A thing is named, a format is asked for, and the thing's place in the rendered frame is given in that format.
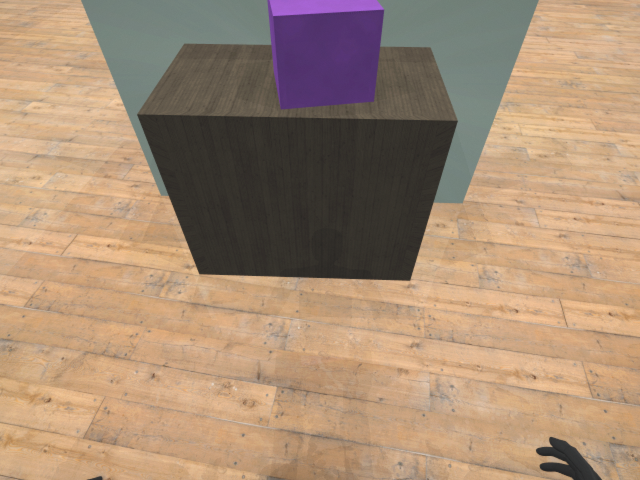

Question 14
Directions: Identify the carton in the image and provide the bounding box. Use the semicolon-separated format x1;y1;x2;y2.
267;0;384;109

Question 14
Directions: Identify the pedestal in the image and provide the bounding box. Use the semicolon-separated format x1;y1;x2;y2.
137;44;458;281

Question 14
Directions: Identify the right robot hand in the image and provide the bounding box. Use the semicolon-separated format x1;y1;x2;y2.
536;437;602;480

